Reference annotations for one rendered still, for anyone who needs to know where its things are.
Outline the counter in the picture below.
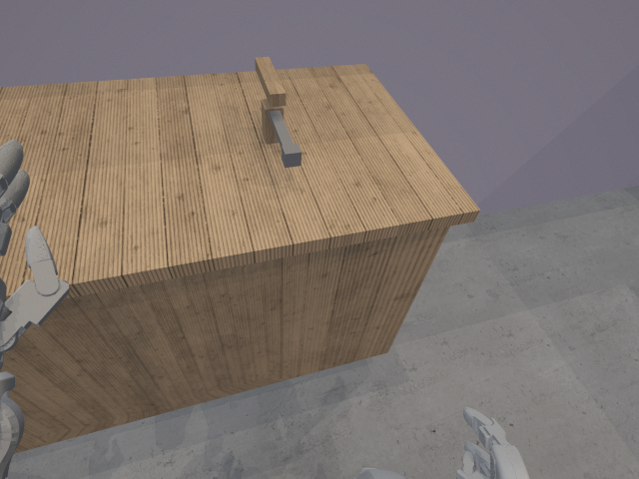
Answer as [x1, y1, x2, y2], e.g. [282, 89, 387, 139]
[0, 57, 480, 454]

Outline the robot left forearm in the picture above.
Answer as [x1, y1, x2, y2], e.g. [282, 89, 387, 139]
[0, 371, 24, 479]

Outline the right robot hand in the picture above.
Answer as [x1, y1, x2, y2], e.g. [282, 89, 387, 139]
[457, 407, 531, 479]

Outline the left robot hand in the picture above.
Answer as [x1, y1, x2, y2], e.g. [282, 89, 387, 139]
[0, 140, 69, 370]

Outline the tap lever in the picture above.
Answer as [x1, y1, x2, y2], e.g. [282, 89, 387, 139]
[270, 110, 302, 168]

